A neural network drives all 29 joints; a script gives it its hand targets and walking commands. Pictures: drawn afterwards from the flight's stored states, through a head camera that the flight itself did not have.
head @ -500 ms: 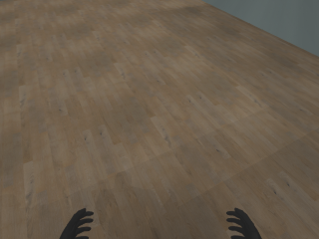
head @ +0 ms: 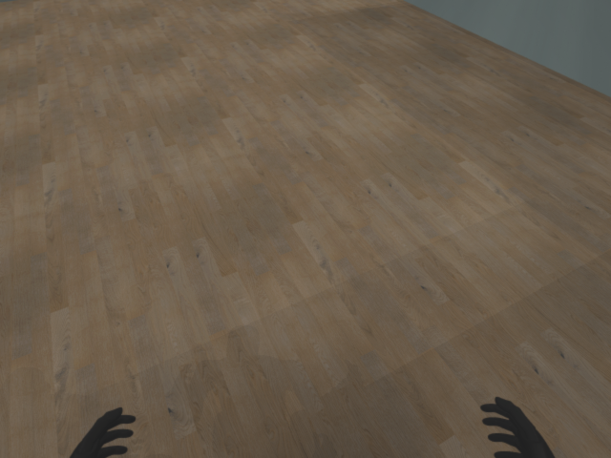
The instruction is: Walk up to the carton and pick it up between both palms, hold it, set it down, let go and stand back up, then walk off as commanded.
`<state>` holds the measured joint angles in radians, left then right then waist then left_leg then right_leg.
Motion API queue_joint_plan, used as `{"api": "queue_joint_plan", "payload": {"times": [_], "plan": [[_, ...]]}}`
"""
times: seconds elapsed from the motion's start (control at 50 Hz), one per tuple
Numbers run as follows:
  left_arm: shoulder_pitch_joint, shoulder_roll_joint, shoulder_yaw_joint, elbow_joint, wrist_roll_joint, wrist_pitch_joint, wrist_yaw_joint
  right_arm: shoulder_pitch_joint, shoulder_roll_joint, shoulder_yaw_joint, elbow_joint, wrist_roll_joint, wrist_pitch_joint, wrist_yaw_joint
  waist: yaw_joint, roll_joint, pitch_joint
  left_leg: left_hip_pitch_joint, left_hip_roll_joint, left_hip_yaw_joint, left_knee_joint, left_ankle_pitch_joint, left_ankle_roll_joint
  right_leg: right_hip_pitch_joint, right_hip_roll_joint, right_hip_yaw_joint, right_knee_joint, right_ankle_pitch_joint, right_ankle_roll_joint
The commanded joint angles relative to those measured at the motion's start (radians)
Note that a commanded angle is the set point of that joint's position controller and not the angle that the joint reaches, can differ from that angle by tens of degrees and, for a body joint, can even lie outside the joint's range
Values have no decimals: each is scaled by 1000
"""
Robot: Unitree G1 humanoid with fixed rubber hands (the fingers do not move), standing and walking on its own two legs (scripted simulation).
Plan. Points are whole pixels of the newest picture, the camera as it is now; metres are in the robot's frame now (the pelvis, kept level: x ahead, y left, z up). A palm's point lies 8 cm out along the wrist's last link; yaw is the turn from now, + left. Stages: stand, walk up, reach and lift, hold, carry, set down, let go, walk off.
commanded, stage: stand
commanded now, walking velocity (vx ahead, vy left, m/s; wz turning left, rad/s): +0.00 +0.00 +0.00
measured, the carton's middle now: out of the picture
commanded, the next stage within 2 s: walk up in 0.74 s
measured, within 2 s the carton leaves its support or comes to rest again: neither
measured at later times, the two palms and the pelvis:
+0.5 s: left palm out of the picture +0.13 +0.29 -0.08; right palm out of the picture +0.12 -0.30 -0.07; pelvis +0.00 -0.01 +0.01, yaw +0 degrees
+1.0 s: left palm out of the picture +0.08 +0.32 -0.07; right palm out of the picture +0.09 -0.30 -0.08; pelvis -0.01 +0.00 +0.01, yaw +5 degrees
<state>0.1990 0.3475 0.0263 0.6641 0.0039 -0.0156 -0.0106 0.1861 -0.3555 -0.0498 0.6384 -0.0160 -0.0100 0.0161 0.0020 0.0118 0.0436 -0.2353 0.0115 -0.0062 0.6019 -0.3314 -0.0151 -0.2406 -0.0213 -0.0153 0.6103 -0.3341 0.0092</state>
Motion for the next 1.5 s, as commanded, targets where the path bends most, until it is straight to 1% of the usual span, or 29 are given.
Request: {"api": "queue_joint_plan", "payload": {"times": [0.0,0.1,0.24,0.28,0.32,0.5,0.58,0.7,0.74,0.8,0.9,0.92,0.94,0.96,0.98,1.04,1.08,1.12,1.18,1.2,1.22,1.24,1.26,1.28,1.34,1.4,1.44,1.46,1.48], "plan": [[-71,199,53,-87,9,-17,14,-44,-138,-38,-69,1,-17,0,-5,-67,-47,57,78,-55,-109,229,33,-36,-87,55,-119,196,-30],[-25,171,32,-61,-10,-20,8,-51,-151,-29,-57,3,-25,-10,6,24,-63,44,85,-36,-110,223,35,25,-93,59,-140,254,-22],[-47,185,21,-13,-7,-26,12,-50,-152,-29,-10,10,-23,-14,-2,-43,-100,78,76,-42,-123,232,40,57,-94,63,-147,312,-24],[-58,152,22,-2,-3,-19,-2,-37,-180,-26,9,11,-14,-17,-1,66,-63,61,68,-12,-143,245,22,54,-85,63,-155,305,-34],[-52,196,24,13,-7,-24,14,-32,-158,-18,22,16,-14,-17,-15,-71,-59,82,90,-61,-163,238,23,43,-99,55,-171,251,-40],[-25,177,16,86,-19,-19,4,15,-207,-20,113,21,-24,-23,-21,43,-29,93,97,-47,-182,219,28,51,-126,116,-240,216,-57],[-77,214,23,88,-2,-24,11,-51,-160,-15,115,9,-19,-25,-17,-36,-65,104,87,-47,-204,198,34,74,-85,76,-247,142,-36],[-70,188,9,147,-15,-16,17,-5,-146,-4,149,15,-23,-19,-18,-58,-42,129,108,-64,-238,215,27,63,-104,64,-248,216,-39],[-64,167,4,165,-18,-17,15,-79,-171,-9,148,13,-21,-17,2,43,-5,82,90,-46,-243,165,28,54,-94,90,-268,156,-41],[-114,221,20,172,-2,-18,12,9,-198,-13,194,13,-27,-13,-27,-78,-14,95,104,-44,-244,163,28,43,-107,98,-291,121,-37],[-80,231,22,211,-4,-27,21,-19,-127,4,207,11,-25,-26,-13,-40,-50,90,94,-41,-259,228,24,122,-97,58,-263,254,-19],[13,368,107,142,40,-28,41,-112,-193,-56,123,-40,6,52,33,38,-27,-263,74,-150,-170,16,94,279,-145,47,-190,-93,-123],[135,393,118,157,57,-37,49,-169,-193,-52,87,-50,21,81,83,-94,-25,-425,43,-100,-2,-108,101,356,-280,171,-296,-220,-176],[156,390,125,138,65,-44,60,-191,-183,-63,53,-72,25,105,111,-227,-9,-485,79,-16,171,-119,45,341,-472,288,-470,-315,-245],[118,389,131,117,67,-59,71,-214,-189,-72,22,-93,39,117,88,-145,12,-528,117,-49,295,-95,33,257,-549,309,-509,-289,-274],[28,367,136,27,73,-76,83,-24,-216,-83,43,-74,49,149,-24,-35,-72,-334,174,-112,328,7,19,195,-444,58,-432,-71,-204],[-67,354,119,-15,76,-68,71,13,-188,-73,48,-30,62,177,-63,-159,-72,-201,192,-44,234,22,27,91,-373,-100,-390,-96,-189],[-16,313,115,-9,72,-66,67,-56,-177,-73,12,-47,60,190,-11,-118,17,-176,155,54,139,67,26,21,-345,-178,-372,-90,-179],[-44,387,134,-29,68,-55,43,36,-224,-84,29,-18,57,181,-74,-74,-51,49,85,151,31,107,44,-32,-313,-243,-237,-295,-154],[-57,376,121,-27,66,-51,30,86,-233,-96,59,-22,51,169,-105,-41,-65,140,62,130,-4,98,72,-95,-265,-282,-79,-313,-137],[-28,320,98,-37,65,-47,19,149,-281,-107,85,-22,36,150,-121,152,-20,227,29,53,-55,42,117,-217,-206,-311,160,-256,-106],[-58,278,82,-74,41,-46,3,195,-390,-134,98,-22,32,130,-151,319,27,282,186,-325,-266,-140,203,-445,-91,-295,446,-367,-65],[-98,311,89,-143,17,-55,8,119,-436,-144,43,-35,43,129,-131,354,110,185,270,-681,-438,-277,350,-571,-20,-157,506,-472,-40],[-101,364,98,-149,19,-60,3,138,-427,-143,33,-29,47,111,-149,274,78,162,327,-713,-462,-302,382,-546,-65,-69,489,-432,-40],[42,369,92,-74,14,-85,-9,-51,-350,-127,-26,-48,42,92,-47,176,1,40,177,-367,-339,-161,261,-337,-119,-36,310,-175,-35],[115,351,87,-76,13,-48,-5,-118,-341,-103,-61,-50,33,101,-8,280,-18,-148,133,-325,-347,-236,241,-146,-83,-27,256,-55,-39],[156,388,100,-74,23,-49,-2,-122,-305,-100,-73,-41,34,103,23,112,-19,-305,131,-346,-297,-274,216,37,-78,-11,204,-28,-64],[281,340,100,-53,13,-52,-2,-204,-312,-105,-97,-43,35,103,113,125,-56,-421,109,-273,-232,-265,170,256,-108,13,57,68,-78],[421,359,104,-22,8,-61,13,-249,-266,-81,-112,-35,36,101,166,-44,-124,-477,23,-199,-79,-301,136,405,-51,-50,-61,135,-64]]}}
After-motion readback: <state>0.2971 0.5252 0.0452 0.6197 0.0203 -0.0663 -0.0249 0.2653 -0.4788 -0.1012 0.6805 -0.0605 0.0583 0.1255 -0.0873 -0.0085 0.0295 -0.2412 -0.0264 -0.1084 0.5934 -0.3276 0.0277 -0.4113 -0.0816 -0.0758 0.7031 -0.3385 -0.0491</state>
